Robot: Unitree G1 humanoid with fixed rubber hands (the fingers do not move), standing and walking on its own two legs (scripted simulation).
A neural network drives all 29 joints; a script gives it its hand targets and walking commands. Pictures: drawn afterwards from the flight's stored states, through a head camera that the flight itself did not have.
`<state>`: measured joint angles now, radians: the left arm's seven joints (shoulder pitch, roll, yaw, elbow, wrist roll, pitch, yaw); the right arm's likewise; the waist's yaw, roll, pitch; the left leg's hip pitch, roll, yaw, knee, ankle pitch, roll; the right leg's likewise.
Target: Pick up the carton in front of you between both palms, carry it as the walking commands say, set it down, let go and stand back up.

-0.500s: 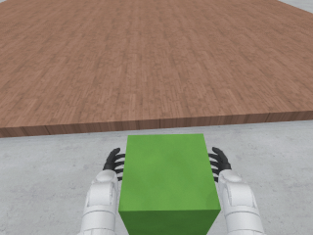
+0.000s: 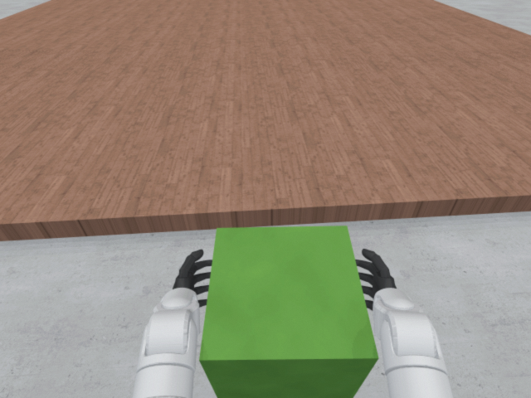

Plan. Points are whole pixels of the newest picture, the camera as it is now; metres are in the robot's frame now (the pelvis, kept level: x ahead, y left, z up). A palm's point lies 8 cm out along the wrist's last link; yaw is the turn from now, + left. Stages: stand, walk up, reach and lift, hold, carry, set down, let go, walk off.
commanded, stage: hold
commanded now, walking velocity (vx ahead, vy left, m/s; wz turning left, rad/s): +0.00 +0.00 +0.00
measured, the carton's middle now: (283, 321) +0.28 +0.00 -0.03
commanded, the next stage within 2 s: carry in 0.88 s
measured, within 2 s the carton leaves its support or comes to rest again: neither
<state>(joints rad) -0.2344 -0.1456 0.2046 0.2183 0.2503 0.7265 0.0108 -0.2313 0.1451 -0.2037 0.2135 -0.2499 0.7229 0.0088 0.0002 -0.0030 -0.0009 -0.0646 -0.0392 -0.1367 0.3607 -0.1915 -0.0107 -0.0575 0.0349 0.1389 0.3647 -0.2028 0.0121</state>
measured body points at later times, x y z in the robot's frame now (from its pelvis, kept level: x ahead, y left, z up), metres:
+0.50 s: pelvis -0.01 +0.00 +0.00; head -0.05 +0.00 +0.45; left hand +0.30 +0.16 +0.04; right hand +0.30 -0.15 +0.04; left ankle +0.01 +0.13 -0.75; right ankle +0.01 -0.13 -0.75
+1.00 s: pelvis +0.01 +0.00 +0.00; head -0.04 +0.00 +0.45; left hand +0.30 +0.15 +0.05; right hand +0.30 -0.15 +0.05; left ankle +0.01 +0.13 -0.74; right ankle +0.00 -0.13 -0.74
